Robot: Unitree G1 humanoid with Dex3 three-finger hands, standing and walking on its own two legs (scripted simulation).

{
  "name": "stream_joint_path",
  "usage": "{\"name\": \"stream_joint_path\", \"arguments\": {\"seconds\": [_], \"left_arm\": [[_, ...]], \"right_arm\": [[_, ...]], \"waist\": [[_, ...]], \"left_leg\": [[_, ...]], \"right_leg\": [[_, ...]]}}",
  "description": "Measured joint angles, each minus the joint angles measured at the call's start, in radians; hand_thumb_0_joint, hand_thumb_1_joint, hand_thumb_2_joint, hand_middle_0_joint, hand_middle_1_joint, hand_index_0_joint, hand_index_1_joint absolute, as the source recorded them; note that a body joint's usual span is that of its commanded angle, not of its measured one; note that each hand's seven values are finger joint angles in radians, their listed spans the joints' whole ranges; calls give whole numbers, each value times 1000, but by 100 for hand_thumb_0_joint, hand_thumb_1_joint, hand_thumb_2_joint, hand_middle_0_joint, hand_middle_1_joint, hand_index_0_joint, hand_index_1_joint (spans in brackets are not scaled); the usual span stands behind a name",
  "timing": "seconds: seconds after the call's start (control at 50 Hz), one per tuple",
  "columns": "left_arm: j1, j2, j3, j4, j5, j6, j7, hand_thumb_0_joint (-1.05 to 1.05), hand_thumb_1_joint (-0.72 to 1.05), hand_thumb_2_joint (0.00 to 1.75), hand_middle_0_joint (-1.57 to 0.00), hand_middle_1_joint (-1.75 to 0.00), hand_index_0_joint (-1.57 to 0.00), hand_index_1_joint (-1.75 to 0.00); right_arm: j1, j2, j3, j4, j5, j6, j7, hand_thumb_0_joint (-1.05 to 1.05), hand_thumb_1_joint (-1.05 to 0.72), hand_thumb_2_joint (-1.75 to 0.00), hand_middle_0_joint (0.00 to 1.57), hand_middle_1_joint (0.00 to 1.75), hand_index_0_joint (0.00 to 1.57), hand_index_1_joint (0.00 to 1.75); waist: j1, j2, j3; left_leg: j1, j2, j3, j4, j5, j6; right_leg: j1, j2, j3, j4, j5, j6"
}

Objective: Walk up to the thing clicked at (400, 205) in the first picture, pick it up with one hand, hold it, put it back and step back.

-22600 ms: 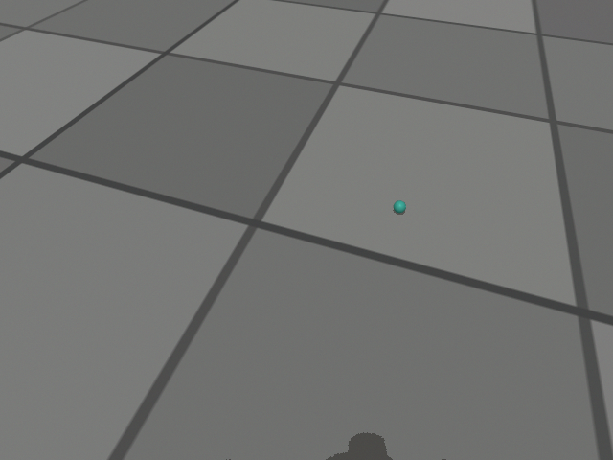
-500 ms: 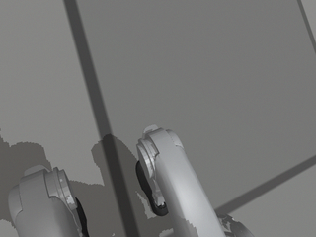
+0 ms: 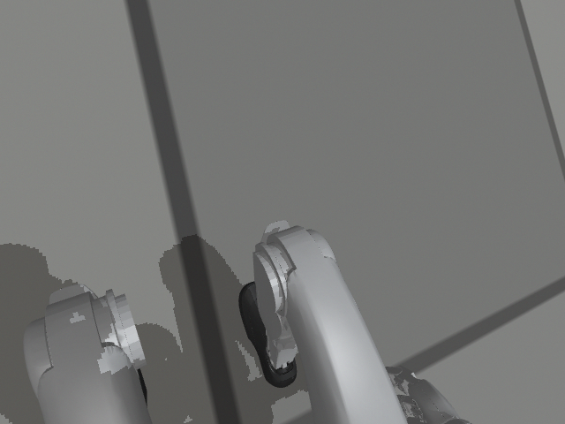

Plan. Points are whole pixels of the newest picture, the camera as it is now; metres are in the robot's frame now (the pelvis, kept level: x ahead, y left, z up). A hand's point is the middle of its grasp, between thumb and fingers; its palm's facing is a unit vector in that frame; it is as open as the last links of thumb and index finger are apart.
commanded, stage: rest palm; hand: left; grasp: from above
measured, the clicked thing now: out of the picture +0.52 +0.30 -0.30
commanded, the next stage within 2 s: close in 1.50 s
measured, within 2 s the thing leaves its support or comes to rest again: neither
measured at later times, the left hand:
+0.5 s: hand out of the picture +0.51 +0.29 -0.25, palm faces -0.45 -0.10 -0.89, open 13.5 cm
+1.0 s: hand out of the picture +0.50 +0.30 -0.27, palm faces -0.47 -0.12 -0.87, open 13.1 cm
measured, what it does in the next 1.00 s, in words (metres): stands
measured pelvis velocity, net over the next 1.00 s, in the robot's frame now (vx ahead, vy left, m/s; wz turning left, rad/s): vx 0.00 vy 0.01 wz -0.07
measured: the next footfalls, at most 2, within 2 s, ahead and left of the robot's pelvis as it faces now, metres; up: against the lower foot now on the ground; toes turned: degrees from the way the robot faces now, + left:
none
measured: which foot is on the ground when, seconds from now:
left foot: down 0.00-1.00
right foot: down 0.00-1.00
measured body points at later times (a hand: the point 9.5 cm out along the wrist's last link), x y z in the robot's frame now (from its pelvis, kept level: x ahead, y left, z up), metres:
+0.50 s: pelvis +0.00 +0.00 -0.02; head +0.29 +0.11 +0.30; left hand +0.53 +0.29 -0.20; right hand +0.00 -0.25 -0.07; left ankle +0.06 +0.12 -0.29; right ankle +0.11 -0.14 -0.29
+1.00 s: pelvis +0.00 +0.01 -0.01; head +0.30 +0.12 +0.29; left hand +0.52 +0.30 -0.22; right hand +0.02 -0.25 -0.06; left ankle +0.06 +0.12 -0.29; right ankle +0.11 -0.14 -0.29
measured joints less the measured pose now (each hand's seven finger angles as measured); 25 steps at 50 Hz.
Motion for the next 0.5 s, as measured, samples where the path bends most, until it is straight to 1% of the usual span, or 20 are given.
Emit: {"name": "stream_joint_path", "arguments": {"seconds": [0.08,0.16,0.3,0.36,0.42,0.5], "left_arm": [[7,9,20,29,16,-4,32,0,-39,92,-17,-101,-19,-99],[-5,35,35,81,31,-15,72,0,-41,92,-17,-99,-18,-98],[-27,86,44,141,57,-19,133,0,-42,92,-17,-96,-18,-95],[-35,102,44,155,58,-14,149,0,-42,92,-18,-95,-18,-95],[-43,117,47,163,51,-9,163,0,-42,91,-18,-94,-18,-94],[-47,133,48,164,45,3,169,0,-41,91,-18,-94,-18,-93]], "right_arm": [[6,-3,18,-17,-3,-5,3,0,-90,-90,20,30,20,30],[10,-6,36,-12,-10,-22,3,0,-90,-90,20,30,21,30],[24,-8,64,3,-24,-68,5,0,-90,-90,20,30,21,30],[29,-9,75,8,-31,-88,10,0,-90,-90,20,30,21,30],[30,-11,87,10,-37,-105,16,0,-90,-90,20,30,21,30],[25,-14,97,9,-43,-128,28,0,-90,-90,20,30,21,30]], "waist": [[-15,-9,18],[-32,-20,36],[-55,-41,68],[-61,-47,79],[-66,-54,89],[-74,-62,103]], "left_leg": [[1,3,-1,0,10,5],[-11,6,-3,11,21,10],[-29,10,-9,36,27,14],[-32,12,-12,46,22,14],[-33,14,-18,54,14,14],[-29,16,-27,66,0,13]], "right_leg": [[3,4,-2,-5,11,1],[-6,9,-3,0,24,7],[-23,18,-6,16,37,6],[-27,21,-8,22,35,8],[-28,24,-12,26,32,14],[-24,27,-18,31,24,19]]}}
